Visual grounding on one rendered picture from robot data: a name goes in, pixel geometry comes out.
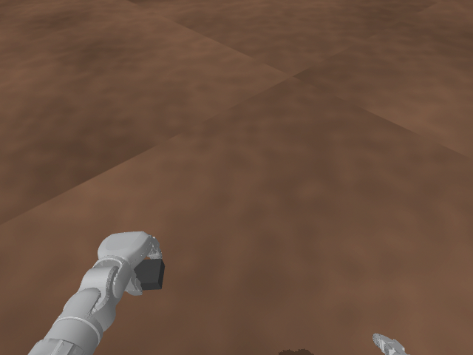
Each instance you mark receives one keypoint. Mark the left robot hand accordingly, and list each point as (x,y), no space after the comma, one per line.
(133,247)

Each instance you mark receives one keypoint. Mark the left robot arm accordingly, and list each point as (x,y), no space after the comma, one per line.
(89,312)

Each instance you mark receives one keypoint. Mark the small box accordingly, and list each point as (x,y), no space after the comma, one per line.
(150,274)

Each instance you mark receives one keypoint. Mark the right robot hand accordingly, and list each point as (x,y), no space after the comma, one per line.
(388,346)

